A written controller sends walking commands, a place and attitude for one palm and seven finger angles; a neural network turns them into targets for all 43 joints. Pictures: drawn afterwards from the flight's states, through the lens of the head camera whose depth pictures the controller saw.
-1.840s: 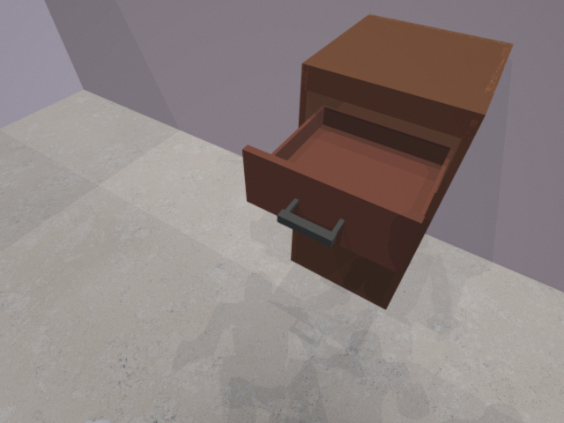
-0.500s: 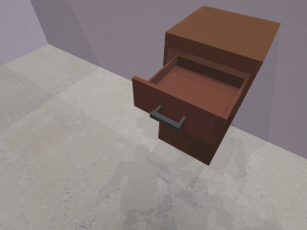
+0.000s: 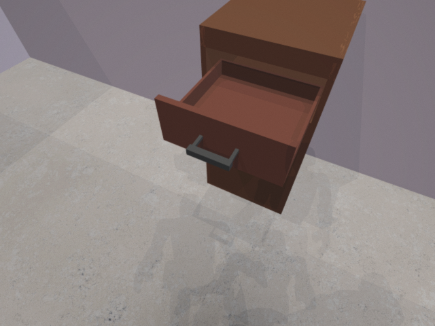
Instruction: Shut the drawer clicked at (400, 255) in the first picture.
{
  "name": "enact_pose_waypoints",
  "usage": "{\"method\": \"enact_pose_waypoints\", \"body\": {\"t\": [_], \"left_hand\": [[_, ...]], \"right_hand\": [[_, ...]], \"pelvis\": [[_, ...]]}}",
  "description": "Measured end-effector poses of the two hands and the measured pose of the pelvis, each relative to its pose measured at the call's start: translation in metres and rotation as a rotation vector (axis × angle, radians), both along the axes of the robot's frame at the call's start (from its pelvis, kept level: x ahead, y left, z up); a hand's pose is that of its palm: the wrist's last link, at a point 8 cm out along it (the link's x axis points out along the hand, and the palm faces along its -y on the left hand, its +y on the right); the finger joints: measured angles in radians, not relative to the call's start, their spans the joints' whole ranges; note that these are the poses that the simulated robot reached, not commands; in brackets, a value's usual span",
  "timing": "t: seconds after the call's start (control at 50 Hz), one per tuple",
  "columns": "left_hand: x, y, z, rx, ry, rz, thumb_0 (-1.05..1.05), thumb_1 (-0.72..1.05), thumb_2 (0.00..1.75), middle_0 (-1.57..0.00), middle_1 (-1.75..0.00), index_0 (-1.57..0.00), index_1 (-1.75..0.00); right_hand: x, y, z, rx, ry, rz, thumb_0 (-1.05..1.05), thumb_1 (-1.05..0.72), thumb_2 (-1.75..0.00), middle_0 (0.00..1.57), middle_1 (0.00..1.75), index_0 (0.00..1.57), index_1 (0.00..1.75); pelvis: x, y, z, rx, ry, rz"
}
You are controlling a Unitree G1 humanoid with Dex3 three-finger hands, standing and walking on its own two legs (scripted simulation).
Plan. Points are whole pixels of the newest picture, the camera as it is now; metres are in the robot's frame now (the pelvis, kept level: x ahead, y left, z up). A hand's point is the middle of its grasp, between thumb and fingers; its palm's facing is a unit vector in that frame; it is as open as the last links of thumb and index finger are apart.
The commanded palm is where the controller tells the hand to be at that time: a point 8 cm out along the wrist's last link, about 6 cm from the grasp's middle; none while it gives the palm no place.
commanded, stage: turn to face it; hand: left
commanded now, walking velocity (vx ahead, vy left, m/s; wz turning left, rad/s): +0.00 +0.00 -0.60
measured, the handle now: (213, 151) +0.53 +0.06 -0.05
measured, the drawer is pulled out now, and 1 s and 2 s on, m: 0.30 0.30 0.30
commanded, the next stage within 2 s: take the last steps up to it in 0.62 s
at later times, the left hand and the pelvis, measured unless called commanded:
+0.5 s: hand out of the picture +0.07 +0.19 -0.16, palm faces -0.16 -0.96 -0.24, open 7.4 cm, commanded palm none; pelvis -0.02 +0.01 +0.01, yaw -14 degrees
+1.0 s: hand out of the picture +0.12 +0.17 -0.16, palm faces -0.36 -0.92 -0.19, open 7.4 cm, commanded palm none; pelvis -0.01 +0.02 +0.00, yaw -22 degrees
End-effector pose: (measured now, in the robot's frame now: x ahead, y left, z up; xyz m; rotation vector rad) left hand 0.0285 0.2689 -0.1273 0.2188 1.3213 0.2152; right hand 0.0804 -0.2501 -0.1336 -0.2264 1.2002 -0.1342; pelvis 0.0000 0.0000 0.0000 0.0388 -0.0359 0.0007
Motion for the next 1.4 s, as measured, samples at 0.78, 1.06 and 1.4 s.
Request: {"method": "enact_pose_waypoints", "body": {"t": [0.78,1.06,1.4], "left_hand": [[0.111,-0.014,0.002,-0.079,-0.112,-0.39,0.01,0.91,0.9,-0.19,-0.3,-0.19,-0.3],[0.083,-0.042,-0.004,-0.101,-0.04,-0.398,0.0,0.92,0.9,-0.2,-0.3,-0.2,-0.3],[0.152,-0.02,-0.017,-0.122,0.057,-0.391,0.01,0.91,0.9,-0.19,-0.3,-0.19,-0.3]], "right_hand": [[-0.158,0.052,0.02,-0.018,0.061,-0.418,0.0,-0.9,-0.9,0.2,0.3,0.2,0.3],[-0.203,0.061,0.003,0.065,0.202,-0.527,0.01,-0.91,-0.9,0.2,0.3,0.2,0.3],[-0.09,0.1,0.007,0.078,0.11,-0.52,0.0,-0.91,-0.9,0.2,0.3,0.2,0.3]], "pelvis": [[-0.024,0.038,0.01,-0.051,0.041,-0.363],[0.002,0.024,0.008,-0.053,0.024,-0.383],[0.087,0.039,0.008,-0.03,0.027,-0.425]]}}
